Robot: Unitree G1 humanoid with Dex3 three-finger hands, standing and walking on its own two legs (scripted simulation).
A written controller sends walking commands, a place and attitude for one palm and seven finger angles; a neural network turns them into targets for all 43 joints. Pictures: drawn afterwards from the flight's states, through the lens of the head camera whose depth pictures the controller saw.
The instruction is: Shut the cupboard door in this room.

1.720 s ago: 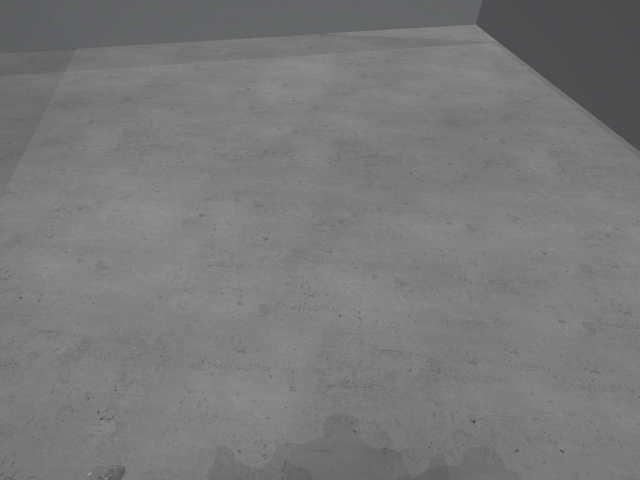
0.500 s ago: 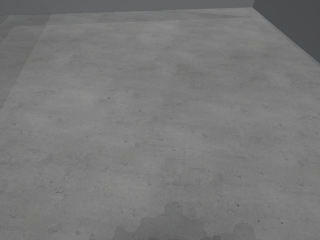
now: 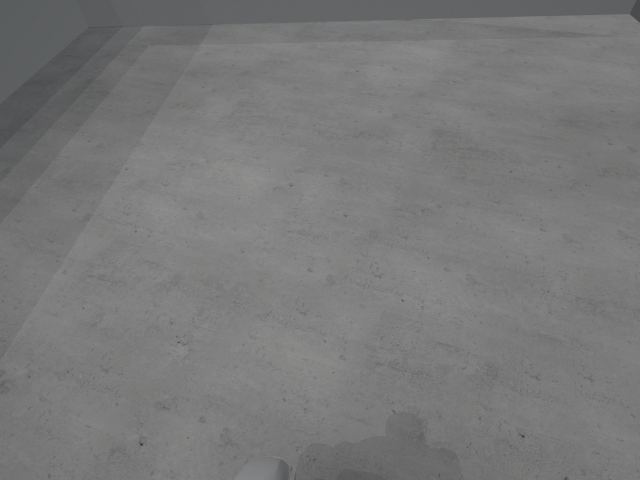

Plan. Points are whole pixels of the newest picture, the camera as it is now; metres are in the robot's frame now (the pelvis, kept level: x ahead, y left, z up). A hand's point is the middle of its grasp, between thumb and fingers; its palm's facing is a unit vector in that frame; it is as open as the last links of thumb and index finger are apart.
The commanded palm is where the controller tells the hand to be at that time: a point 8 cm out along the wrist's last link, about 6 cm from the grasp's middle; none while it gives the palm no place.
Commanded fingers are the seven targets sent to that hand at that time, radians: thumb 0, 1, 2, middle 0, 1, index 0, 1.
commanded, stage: turn or walk to find it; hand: left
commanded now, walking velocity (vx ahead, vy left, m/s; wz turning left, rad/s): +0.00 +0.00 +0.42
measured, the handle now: out of the picture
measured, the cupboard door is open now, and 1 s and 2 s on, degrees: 71 71 71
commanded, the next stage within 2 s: stand and wait in 2.00 s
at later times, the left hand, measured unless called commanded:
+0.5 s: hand out of the picture -0.03 +0.26 -0.17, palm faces +0.27 -0.93 -0.26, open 7.4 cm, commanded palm none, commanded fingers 0.00 0.90 0.90 -0.20 -0.30 -0.20 -0.30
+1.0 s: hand out of the picture -0.08 +0.19 -0.16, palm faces +0.44 -0.86 -0.25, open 7.4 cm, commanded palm none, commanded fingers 0.00 0.90 0.90 -0.20 -0.30 -0.20 -0.30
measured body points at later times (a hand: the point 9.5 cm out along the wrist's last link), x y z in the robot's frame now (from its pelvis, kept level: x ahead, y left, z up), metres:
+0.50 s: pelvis -0.03 +0.04 +0.00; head -0.01 +0.06 +0.45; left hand -0.05 +0.31 -0.15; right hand +0.12 -0.18 -0.14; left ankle -0.05 +0.14 -0.74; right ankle -0.01 -0.10 -0.68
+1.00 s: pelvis -0.05 +0.00 +0.00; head -0.02 +0.00 +0.45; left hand -0.10 +0.24 -0.14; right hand +0.10 -0.22 -0.16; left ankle -0.13 +0.12 -0.69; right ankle -0.01 -0.09 -0.74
